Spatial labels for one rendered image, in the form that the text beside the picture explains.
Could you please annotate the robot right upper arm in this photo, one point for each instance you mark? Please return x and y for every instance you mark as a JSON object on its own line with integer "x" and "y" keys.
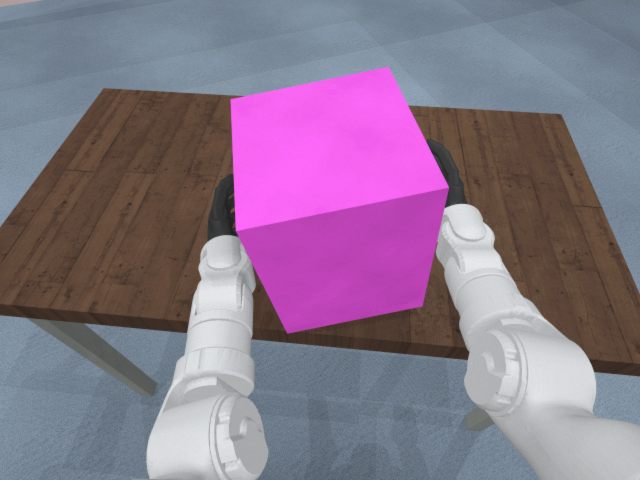
{"x": 539, "y": 390}

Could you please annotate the carton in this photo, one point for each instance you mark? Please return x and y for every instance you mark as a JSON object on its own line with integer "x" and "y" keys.
{"x": 338, "y": 198}

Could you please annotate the robot left hand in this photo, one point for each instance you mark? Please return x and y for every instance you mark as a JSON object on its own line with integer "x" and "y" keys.
{"x": 220, "y": 221}

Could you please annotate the left robot forearm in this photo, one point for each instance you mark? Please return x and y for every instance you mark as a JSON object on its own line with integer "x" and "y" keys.
{"x": 218, "y": 348}

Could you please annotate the right robot forearm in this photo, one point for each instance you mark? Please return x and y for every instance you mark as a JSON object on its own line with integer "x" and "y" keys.
{"x": 482, "y": 290}

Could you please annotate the table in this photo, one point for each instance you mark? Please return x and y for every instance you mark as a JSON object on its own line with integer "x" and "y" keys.
{"x": 111, "y": 232}

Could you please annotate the robot left upper arm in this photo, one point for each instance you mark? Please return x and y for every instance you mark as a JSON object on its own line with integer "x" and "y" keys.
{"x": 216, "y": 438}

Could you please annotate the robot right hand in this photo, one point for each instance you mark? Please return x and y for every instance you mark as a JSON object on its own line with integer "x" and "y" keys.
{"x": 450, "y": 172}

